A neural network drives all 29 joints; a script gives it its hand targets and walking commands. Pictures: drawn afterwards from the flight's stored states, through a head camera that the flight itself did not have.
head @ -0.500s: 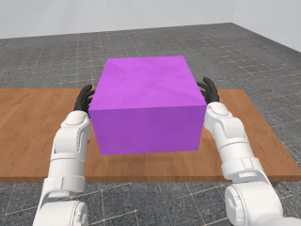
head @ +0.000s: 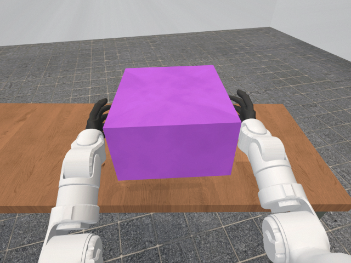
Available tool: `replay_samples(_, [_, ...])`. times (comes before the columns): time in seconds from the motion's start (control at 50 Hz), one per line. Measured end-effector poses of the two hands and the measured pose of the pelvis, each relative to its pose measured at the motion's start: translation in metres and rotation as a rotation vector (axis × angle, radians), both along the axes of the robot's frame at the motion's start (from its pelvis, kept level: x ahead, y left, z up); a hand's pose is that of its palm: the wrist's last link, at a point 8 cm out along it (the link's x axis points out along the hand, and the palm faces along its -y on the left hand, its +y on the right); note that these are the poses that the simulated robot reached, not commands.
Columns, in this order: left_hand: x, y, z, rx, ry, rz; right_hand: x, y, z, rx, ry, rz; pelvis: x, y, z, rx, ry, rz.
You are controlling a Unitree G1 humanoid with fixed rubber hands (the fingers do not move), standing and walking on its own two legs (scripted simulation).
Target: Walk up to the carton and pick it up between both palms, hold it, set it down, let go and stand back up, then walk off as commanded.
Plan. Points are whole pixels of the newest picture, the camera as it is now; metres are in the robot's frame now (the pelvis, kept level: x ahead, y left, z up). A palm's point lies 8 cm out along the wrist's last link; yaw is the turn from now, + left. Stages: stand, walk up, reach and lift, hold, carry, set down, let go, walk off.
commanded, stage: hold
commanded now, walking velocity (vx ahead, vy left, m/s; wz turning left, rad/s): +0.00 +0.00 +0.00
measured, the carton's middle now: (171, 115) +0.42 -0.01 +0.16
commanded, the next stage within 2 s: none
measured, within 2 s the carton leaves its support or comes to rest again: neither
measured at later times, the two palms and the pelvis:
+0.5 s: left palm (96, 132) +0.36 +0.16 +0.17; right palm (245, 122) +0.36 -0.18 +0.18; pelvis +0.00 +0.00 +0.00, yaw +0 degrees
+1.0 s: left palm (96, 132) +0.36 +0.16 +0.17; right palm (246, 123) +0.36 -0.18 +0.18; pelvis +0.00 +0.00 +0.00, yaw +0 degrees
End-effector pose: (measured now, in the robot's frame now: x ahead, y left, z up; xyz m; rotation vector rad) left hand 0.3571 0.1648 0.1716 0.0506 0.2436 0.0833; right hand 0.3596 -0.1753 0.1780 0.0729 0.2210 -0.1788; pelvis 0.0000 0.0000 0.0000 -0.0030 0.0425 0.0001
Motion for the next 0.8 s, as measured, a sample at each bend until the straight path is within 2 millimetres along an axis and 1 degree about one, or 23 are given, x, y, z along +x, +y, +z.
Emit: replay_samples(0.8, [-0.0002,-0.0003,0.0005,0.001,-0.001,-0.001,-0.0005,-0.0003,0.0001,0.001,-0.001,0.0,-0.0001,0.0001,0.0,0.0,-0.002,-0.001])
